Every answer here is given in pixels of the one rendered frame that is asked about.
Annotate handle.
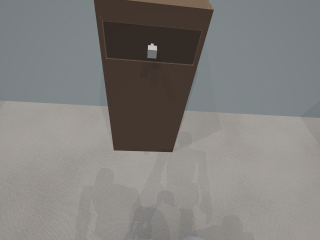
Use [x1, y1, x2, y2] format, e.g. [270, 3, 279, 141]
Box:
[147, 43, 157, 59]

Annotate drawer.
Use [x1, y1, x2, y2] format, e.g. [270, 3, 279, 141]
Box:
[103, 20, 202, 65]

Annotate cabinet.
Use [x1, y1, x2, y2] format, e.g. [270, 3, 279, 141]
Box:
[94, 0, 214, 152]

